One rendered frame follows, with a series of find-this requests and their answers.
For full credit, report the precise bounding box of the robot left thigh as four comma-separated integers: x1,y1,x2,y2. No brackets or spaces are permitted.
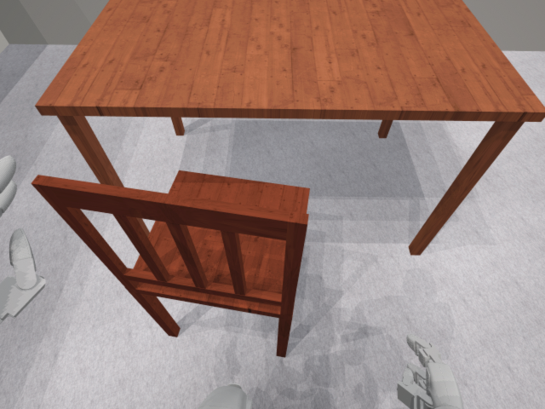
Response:
198,386,252,409

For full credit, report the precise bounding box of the chair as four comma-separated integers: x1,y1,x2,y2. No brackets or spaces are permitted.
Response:
31,170,310,358

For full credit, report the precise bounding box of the table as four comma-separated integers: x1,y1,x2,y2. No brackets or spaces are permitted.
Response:
35,0,545,256

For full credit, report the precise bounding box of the right robot hand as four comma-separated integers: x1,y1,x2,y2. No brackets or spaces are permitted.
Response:
398,334,464,409

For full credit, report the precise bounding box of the left robot hand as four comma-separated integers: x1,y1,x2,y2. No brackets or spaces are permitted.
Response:
0,155,46,324

